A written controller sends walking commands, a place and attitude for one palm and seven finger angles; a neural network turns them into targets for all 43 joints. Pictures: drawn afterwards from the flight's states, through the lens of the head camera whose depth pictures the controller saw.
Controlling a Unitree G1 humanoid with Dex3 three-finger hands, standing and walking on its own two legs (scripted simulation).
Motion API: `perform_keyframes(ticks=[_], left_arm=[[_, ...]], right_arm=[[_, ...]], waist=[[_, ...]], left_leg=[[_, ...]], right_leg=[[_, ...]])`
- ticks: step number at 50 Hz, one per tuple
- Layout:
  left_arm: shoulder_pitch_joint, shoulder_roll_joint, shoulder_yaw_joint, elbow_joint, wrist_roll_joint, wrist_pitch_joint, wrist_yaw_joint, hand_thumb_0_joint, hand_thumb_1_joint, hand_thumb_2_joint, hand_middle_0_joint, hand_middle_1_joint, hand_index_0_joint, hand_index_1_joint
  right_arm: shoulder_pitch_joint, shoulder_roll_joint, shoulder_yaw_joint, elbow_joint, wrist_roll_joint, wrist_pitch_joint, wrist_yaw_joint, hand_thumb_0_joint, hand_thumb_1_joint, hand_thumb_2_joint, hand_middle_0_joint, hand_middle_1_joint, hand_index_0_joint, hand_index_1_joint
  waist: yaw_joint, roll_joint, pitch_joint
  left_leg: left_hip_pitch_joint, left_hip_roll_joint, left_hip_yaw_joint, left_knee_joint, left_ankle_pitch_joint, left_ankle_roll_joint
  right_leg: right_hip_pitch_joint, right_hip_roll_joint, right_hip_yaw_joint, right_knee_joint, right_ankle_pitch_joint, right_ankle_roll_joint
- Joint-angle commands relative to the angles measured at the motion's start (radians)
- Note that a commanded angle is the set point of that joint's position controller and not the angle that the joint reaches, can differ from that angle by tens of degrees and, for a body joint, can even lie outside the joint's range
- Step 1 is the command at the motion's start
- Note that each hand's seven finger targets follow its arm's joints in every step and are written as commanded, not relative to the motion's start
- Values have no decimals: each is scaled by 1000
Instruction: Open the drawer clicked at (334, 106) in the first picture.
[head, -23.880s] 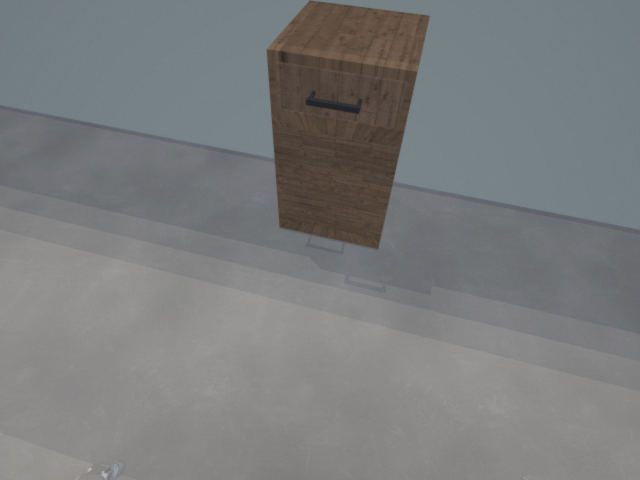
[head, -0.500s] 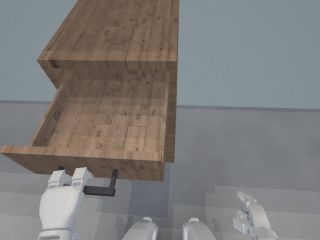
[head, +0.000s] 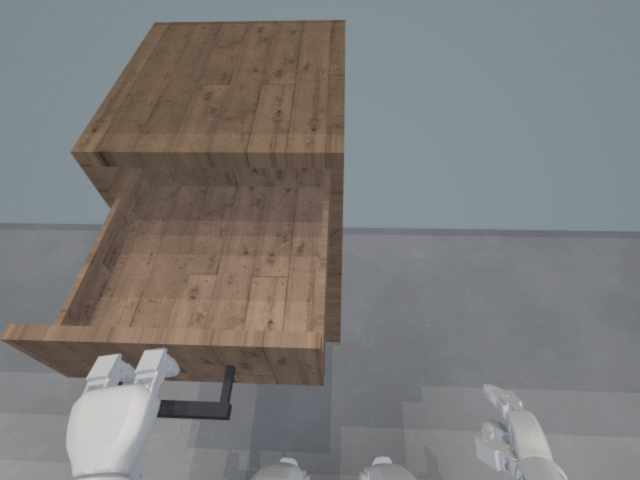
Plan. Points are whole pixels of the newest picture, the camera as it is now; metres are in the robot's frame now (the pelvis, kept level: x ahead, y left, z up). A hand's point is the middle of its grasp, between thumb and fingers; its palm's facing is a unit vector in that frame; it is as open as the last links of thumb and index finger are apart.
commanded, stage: lift the hand off the handle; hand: left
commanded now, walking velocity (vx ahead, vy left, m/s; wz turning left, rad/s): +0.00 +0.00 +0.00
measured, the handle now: (169, 391) +0.23 +0.22 -0.04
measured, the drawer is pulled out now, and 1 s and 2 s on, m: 0.30 0.30 0.30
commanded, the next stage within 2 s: draw the hand back to the body in 1.72 s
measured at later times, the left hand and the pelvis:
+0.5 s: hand (120, 418) +0.18 +0.24 +0.01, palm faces -0.01 -0.10 -1.00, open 13.7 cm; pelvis +0.01 +0.01 +0.02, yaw +0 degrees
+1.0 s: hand (101, 416) +0.18 +0.24 +0.05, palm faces +0.02 -0.11 -0.99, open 13.8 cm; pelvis +0.01 +0.01 +0.03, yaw -1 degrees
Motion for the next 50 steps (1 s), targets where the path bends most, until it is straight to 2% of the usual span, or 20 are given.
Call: perform_keyframes(ticks=[1, 2, 10, 16, 21, 25, 27, 28, 29, 32, 33, 34, 38, 42, 43, 44, 45, 47, 48, 50], left_arm=[[-12, 158, 117, -228, -14, 5, 49, 0, -500, 300, -300, -1200, -300, -1200], [10, 168, 131, -232, -13, 4, 48, 0, -500, 300, -300, -1200, -300, -1200], [14, 113, 43, -278, -17, 21, 1, 0, -500, 300, -300, -1200, -300, -1200], [62, 165, 98, -302, -19, 7, -8, 0, -500, 300, -300, -1200, -300, -1200], [65, 153, 96, -323, -26, 10, -12, 0, -500, 300, -300, -1200, -300, -1200], [71, 122, 50, -369, -35, 15, -29, 0, -500, 300, -300, -1200, -300, -1200], [88, 147, 72, -385, -38, 13, -34, 0, -500, 300, -300, -1200, -300, -1200], [103, 132, 60, -371, -40, 15, -37, 0, -500, 300, -300, -1200, -300, -1200], [72, 150, 74, -383, -33, 11, -39, 0, -500, 300, -300, -1200, -300, -1200], [107, 173, 102, -403, -32, 8, -38, 0, -500, 300, -300, -1200, -300, -1200], [134, 137, 70, -403, -37, 10, -43, 0, -500, 300, -300, -1200, -300, -1200], [131, 151, 80, -419, -42, 10, -45, 0, -500, 300, -300, -1200, -300, -1200], [141, 141, 78, -415, -54, 18, -57, 0, -500, 300, -300, -1200, -300, -1200], [131, 187, 121, -432, -61, 20, -71, 0, -500, 300, -300, -1200, -300, -1200], [127, 166, 102, -438, -63, 16, -77, 0, -500, 300, -300, -1200, -300, -1200], [132, 184, 115, -452, -63, 13, -82, 0, -500, 300, -300, -1200, -300, -1200], [148, 164, 97, -446, -73, 13, -88, 0, -500, 300, -300, -1200, -300, -1200], [139, 185, 116, -443, -78, 15, -101, 0, -500, 300, -300, -1200, -300, -1200], [106, 177, 106, -443, -78, 12, -106, 0, -500, 300, -300, -1200, -300, -1200], [90, 187, 113, -465, -70, 8, -111, 0, -500, 300, -300, -1200, -300, -1200]], right_arm=[[-95, -97, -29, -164, -6, -43, 6, 0, -900, -900, 200, 300, 200, 300], [-96, -95, -29, -167, -5, -41, 8, 0, -900, -900, 200, 300, 200, 300], [-85, -95, -26, -187, 1, -37, 26, 0, -900, -900, 200, 300, 200, 300], [-80, -92, -16, -199, 4, -37, 33, 0, -900, -900, 200, 300, 200, 300], [-80, -92, -20, -202, 6, -37, 41, 0, -900, -900, 200, 300, 200, 300], [-81, -90, -23, -206, 6, -40, 49, 0, -900, -900, 200, 300, 200, 300], [-80, -91, -19, -210, 4, -42, 53, 0, -900, -900, 200, 300, 200, 300], [-80, -89, -22, -209, 9, -42, 50, 0, -900, -900, 200, 300, 200, 300], [-80, -92, -20, -206, 5, -41, 54, 0, -900, -900, 200, 300, 200, 300], [-82, -89, -18, -212, 5, -43, 58, 0, -900, -900, 200, 300, 200, 300], [-80, -87, -21, -213, 10, -44, 59, 0, -900, -900, 200, 300, 200, 300], [-82, -89, -20, -216, 10, -45, 64, 0, -900, -900, 200, 300, 200, 300], [-90, -89, -21, -217, 17, -41, 62, 0, -900, -900, 200, 300, 200, 300], [-93, -89, -16, -217, 14, -44, 58, 0, -900, -900, 200, 300, 200, 300], [-91, -88, -20, -214, 18, -44, 54, 0, -900, -900, 200, 300, 200, 300], [-91, -89, -17, -217, 14, -47, 57, 0, -900, -900, 200, 300, 200, 300], [-91, -86, -18, -216, 18, -47, 55, 0, -900, -900, 200, 300, 200, 300], [-95, -89, -14, -216, 17, -46, 55, 0, -900, -900, 200, 300, 200, 300], [-97, -89, -16, -210, 22, -45, 50, 0, -900, -900, 200, 300, 200, 300], [-99, -87, -17, -215, 19, -48, 49, 0, -900, -900, 200, 300, 200, 300]], waist=[[1, -15, -217], [16, -16, -217], [2, -15, -162], [19, -12, -148], [15, 1, -144], [14, 8, -139], [22, -6, -160], [14, -8, -117], [16, -27, -125], [34, 7, -149], [26, 11, -124], [31, 5, -135], [20, -22, -82], [29, -31, -105], [20, -19, -85], [31, -3, -105], [25, -18, -92], [23, -44, -83], [13, -25, -43], [25, 6, -54]], left_leg=[[162, 5, -2, -148, 303, 15], [164, 2, -1, -155, 308, 12], [230, 13, -9, -205, 309, 14], [251, 13, -8, -230, 328, 9], [273, 17, -10, -245, 345, 6], [303, 24, -14, -259, 371, 8], [316, 24, -13, -262, 387, 5], [301, 24, -10, -266, 372, 9], [305, 24, -15, -269, 376, 4], [327, 24, -12, -278, 392, -1], [324, 27, -11, -281, 401, 2], [332, 26, -11, -281, 410, 0], [302, 28, -11, -301, 358, 8], [317, 22, -4, -312, 335, 10], [321, 25, -6, -315, 338, 13], [334, 23, -6, -318, 348, 10], [329, 24, -4, -321, 348, 14], [326, 23, -4, -325, 325, 15], [317, 25, -8, -336, 304, 17], [337, 26, -9, -347, 299, 16]], right_leg=[[208, -48, 51, -197, 308, 4], [214, -46, 57, -195, 307, 4], [219, -46, 25, -241, 262, 6], [252, -44, 38, -261, 286, 0], [265, -42, 37, -269, 295, -2], [269, -44, 26, -279, 293, 1], [277, -45, 38, -283, 299, 1], [284, -46, 30, -291, 307, 2], [271, -44, 42, -289, 301, 0], [291, -44, 55, -291, 307, -5], [298, -44, 36, -292, 319, -3], [295, -46, 48, -296, 321, -3], [317, -47, 45, -317, 309, 1], [341, -53, 70, -340, 300, 2], [342, -51, 62, -343, 312, 2], [343, -53, 69, -344, 310, 1], [361, -54, 61, -349, 322, 4], [355, -56, 74, -365, 300, 8], [348, -55, 67, -373, 281, 6], [347, -55, 63, -378, 245, 3]])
